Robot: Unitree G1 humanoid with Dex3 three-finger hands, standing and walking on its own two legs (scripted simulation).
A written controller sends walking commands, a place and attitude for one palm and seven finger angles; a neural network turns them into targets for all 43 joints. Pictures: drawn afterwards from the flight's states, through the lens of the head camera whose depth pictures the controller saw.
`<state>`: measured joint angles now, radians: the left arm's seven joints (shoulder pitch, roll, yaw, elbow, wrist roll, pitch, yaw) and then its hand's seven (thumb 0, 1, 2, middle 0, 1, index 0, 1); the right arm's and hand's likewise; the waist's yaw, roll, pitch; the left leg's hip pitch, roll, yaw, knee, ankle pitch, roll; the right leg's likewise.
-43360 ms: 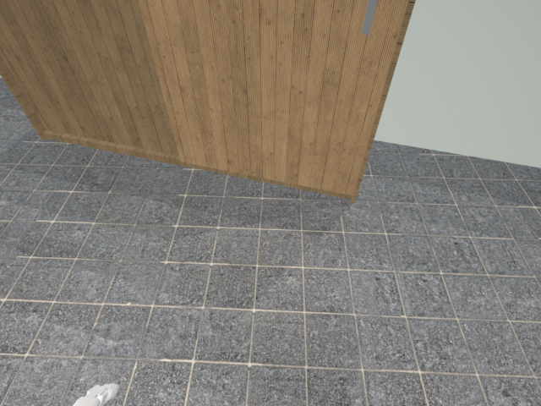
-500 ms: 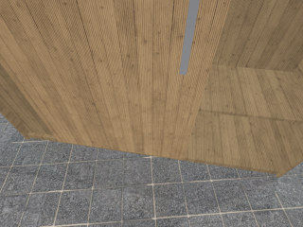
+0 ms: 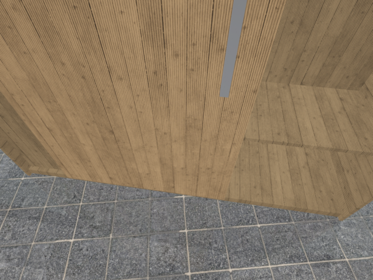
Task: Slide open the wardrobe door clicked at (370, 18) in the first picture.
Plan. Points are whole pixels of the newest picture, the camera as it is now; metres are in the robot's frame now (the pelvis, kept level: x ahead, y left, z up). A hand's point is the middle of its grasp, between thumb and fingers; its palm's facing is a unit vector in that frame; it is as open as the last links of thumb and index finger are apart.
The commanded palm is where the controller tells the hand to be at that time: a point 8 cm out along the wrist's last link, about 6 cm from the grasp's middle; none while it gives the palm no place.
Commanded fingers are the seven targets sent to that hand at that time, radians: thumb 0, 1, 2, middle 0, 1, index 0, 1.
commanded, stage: look to check the result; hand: right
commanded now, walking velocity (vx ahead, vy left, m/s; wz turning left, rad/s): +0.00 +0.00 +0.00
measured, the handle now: (234, 32) +0.62 -0.07 +0.23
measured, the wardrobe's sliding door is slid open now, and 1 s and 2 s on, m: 0.65 0.65 0.65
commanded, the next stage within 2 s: stand and wait in 0.16 s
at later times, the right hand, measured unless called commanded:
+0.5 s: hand out of the picture +0.02 -0.17 -0.18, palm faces +0.02 +0.98 -0.19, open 7.4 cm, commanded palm none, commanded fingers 0.00 -0.90 -0.90 0.20 0.30 0.20 0.30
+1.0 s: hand out of the picture +0.01 -0.17 -0.18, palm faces +0.02 +0.98 -0.19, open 7.4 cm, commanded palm none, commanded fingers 0.00 -0.90 -0.90 0.20 0.30 0.20 0.30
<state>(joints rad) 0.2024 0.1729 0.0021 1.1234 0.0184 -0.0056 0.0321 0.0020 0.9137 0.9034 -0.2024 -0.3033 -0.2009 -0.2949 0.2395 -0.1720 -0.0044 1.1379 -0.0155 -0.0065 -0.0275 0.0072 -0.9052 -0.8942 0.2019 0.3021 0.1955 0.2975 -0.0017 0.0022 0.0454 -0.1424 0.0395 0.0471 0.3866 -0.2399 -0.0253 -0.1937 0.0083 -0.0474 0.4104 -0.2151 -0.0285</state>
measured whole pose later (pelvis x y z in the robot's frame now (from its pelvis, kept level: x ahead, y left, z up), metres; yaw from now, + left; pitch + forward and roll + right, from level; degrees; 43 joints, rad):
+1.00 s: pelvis +0.00 +0.00 +0.00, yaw +0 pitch -1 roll +0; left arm 0.22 0.17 0.00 1.14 0.02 -0.01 0.04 0.00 0.91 0.90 -0.20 -0.30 -0.20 -0.29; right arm 0.24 -0.18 0.00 1.14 -0.01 -0.01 -0.03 0.01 -0.90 -0.89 0.20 0.30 0.20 0.30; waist 0.00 0.01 0.05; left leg -0.11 0.03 0.05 0.35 -0.23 -0.02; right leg -0.17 0.00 -0.04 0.39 -0.21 -0.02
